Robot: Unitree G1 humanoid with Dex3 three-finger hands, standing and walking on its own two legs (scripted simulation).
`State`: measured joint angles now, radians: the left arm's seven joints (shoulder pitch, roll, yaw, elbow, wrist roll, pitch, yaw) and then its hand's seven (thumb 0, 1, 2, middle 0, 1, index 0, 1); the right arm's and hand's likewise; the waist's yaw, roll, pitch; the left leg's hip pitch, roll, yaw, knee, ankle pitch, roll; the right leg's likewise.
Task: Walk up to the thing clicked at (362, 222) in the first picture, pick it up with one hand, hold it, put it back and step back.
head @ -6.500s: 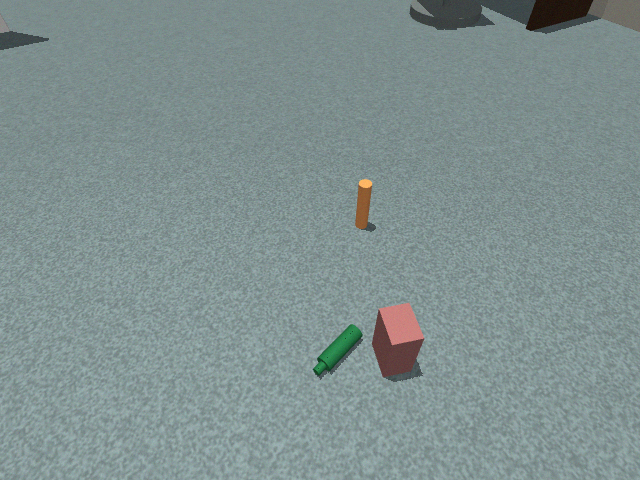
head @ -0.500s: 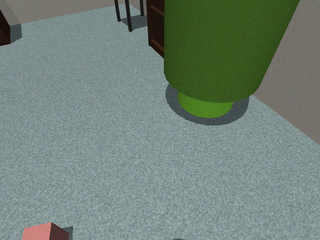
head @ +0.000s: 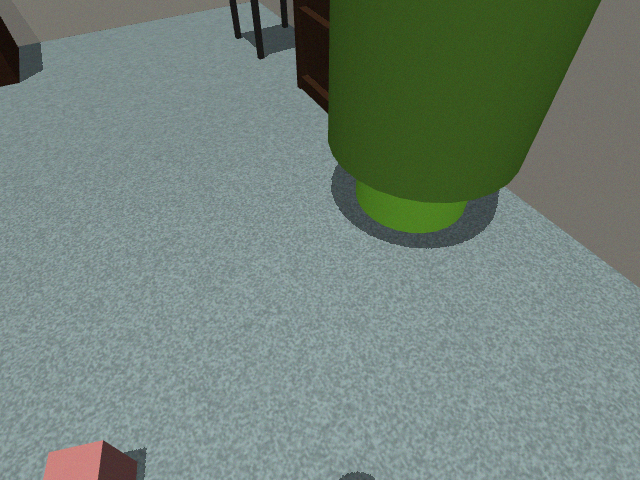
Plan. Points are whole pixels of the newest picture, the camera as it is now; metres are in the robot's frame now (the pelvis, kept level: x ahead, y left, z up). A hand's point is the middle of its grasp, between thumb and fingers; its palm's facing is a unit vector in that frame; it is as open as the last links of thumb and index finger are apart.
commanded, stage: stand
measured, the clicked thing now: out of the picture +0.21 +1.21 -0.66
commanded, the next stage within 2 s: walk up in 0.20 s
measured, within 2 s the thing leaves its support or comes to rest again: neither
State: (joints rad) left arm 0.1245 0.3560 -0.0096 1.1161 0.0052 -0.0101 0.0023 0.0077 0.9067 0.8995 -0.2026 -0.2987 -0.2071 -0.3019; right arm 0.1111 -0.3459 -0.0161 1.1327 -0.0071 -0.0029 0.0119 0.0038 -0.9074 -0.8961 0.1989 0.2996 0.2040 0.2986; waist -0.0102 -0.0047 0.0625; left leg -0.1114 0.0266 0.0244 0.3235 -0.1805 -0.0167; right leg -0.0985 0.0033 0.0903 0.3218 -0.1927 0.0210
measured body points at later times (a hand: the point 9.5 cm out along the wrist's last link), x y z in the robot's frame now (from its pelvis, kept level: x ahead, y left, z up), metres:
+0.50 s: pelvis +0.05 -0.02 -0.01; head +0.07 -0.03 +0.44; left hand +0.08 +0.30 -0.12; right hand +0.11 -0.33 -0.14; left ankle +0.02 +0.11 -0.71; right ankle +0.02 -0.13 -0.75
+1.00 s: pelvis +0.14 -0.02 -0.04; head +0.17 -0.01 +0.41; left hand +0.12 +0.31 -0.15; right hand +0.35 -0.28 -0.13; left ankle +0.19 +0.13 -0.75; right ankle +0.17 -0.14 -0.75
